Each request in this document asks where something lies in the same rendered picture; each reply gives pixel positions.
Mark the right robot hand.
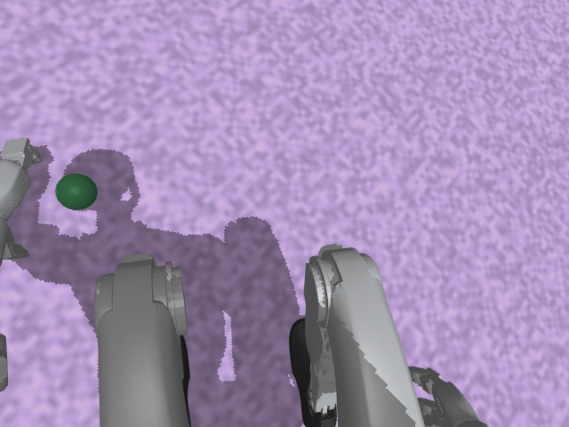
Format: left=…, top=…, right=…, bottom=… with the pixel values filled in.
left=408, top=367, right=480, bottom=427

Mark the left robot hand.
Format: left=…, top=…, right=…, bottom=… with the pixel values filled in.
left=0, top=138, right=43, bottom=260

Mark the ball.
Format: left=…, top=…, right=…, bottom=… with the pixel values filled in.
left=55, top=173, right=98, bottom=210

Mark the right robot foot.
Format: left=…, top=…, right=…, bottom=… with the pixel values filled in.
left=289, top=318, right=337, bottom=427

